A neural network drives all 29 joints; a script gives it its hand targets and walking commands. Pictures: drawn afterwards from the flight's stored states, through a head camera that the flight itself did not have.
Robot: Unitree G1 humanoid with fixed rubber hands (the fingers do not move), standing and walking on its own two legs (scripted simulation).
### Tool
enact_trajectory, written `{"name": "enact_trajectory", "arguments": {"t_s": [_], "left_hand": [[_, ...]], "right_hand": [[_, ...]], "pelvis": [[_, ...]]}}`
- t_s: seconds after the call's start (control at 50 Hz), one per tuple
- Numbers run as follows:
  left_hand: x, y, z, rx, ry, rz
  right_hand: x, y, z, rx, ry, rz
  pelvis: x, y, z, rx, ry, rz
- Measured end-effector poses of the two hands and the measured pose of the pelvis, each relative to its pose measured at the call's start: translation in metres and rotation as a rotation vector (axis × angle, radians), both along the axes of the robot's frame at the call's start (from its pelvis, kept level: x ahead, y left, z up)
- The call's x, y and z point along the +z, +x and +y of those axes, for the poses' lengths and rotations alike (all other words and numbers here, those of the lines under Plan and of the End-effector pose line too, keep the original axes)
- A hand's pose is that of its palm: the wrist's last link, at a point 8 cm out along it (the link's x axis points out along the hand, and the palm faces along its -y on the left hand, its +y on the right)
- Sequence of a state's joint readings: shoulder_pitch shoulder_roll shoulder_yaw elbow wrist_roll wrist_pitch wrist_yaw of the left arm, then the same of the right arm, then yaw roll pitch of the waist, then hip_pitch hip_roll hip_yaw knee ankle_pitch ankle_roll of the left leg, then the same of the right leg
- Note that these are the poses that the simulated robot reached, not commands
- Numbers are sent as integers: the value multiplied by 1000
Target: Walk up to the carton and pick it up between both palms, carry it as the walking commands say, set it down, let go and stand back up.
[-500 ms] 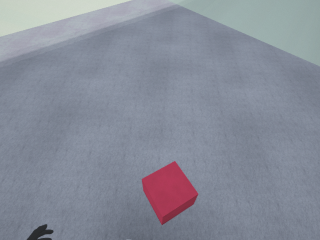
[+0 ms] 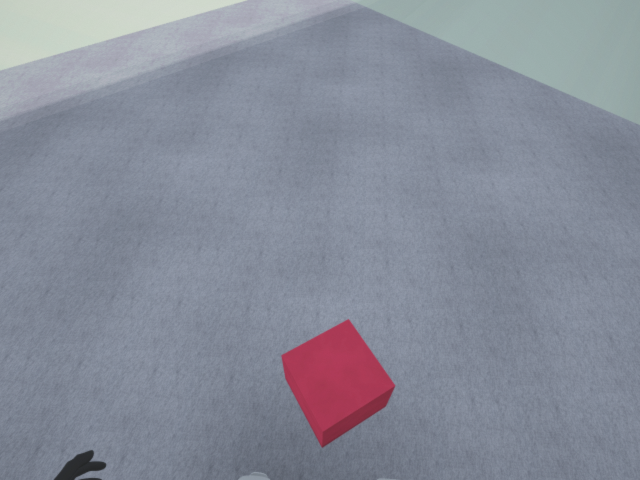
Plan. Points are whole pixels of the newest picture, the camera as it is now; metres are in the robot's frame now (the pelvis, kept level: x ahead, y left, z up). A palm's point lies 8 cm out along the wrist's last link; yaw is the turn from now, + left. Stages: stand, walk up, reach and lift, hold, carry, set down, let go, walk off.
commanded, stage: walk up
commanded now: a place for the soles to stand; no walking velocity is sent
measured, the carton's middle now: (335, 381) +0.47 -0.04 -0.64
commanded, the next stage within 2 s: none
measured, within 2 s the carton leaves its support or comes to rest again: neither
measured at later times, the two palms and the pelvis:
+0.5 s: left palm out of the picture +0.12 +0.33 -0.06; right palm out of the picture +0.07 -0.33 -0.08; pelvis +0.00 +0.00 +0.01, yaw +1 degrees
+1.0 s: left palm out of the picture +0.12 +0.35 -0.07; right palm out of the picture +0.08 -0.32 -0.08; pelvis +0.01 +0.02 +0.00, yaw +1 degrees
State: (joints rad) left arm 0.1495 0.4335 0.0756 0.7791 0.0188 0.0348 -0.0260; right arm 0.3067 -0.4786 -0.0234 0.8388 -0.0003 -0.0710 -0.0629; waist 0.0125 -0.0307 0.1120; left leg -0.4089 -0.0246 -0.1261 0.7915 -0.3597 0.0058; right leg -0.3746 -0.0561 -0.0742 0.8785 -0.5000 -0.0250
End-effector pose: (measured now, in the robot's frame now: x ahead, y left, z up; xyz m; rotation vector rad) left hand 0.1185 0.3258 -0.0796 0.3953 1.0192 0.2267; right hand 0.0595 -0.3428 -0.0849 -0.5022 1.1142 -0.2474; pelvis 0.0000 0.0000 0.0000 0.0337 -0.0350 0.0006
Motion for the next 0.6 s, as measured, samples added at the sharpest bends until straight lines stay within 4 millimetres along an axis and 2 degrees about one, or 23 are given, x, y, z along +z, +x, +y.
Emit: {"name": "enact_trajectory", "arguments": {"t_s": [0.06, 0.16, 0.3, 0.4, 0.5, 0.6], "left_hand": [[6, 0, -3, -5, 6, -15], [18, 2, 2, -3, 12, -29], [3, 0, 11, 11, 3, -10], [5, -2, 3, 5, 7, -14], [17, 0, 7, 4, 12, -28], [7, 2, 17, 7, 6, -22]], "right_hand": [[1, 1, -3, -5, 5, -4], [8, 6, 2, 2, 14, -1], [0, 7, 12, 14, 11, -6], [0, 6, 4, 7, 15, -11], [7, 10, 8, 10, 21, -7], [2, 14, 18, 18, 17, -11]], "pelvis": [[3, 0, -4, -2, 5, -8], [12, 2, 0, 6, 8, -11], [1, 2, 10, 12, -3, -5], [2, -1, 1, 6, 3, -8], [12, 2, 5, 11, 4, -9], [4, 4, 15, 14, -9, -4]]}}
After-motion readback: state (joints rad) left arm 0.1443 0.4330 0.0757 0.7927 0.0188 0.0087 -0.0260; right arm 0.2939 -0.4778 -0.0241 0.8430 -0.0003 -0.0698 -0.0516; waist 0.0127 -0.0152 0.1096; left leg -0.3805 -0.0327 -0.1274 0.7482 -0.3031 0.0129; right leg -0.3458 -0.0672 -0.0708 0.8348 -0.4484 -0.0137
